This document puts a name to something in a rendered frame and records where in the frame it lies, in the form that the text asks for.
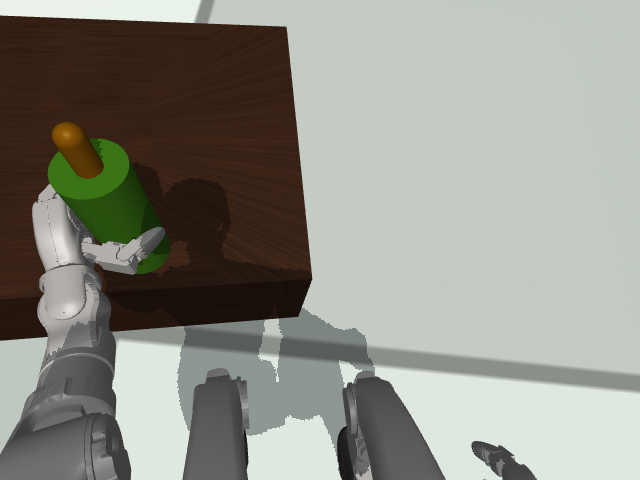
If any left robot hand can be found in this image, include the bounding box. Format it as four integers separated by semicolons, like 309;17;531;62
32;184;165;275

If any left robot arm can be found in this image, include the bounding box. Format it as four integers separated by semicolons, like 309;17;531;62
0;264;131;480

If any right robot foot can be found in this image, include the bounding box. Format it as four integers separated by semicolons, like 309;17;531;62
337;426;354;480

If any bottle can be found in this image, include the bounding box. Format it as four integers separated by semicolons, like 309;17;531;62
48;122;170;274

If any right robot hand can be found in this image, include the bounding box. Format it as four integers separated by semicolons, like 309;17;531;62
471;441;537;480

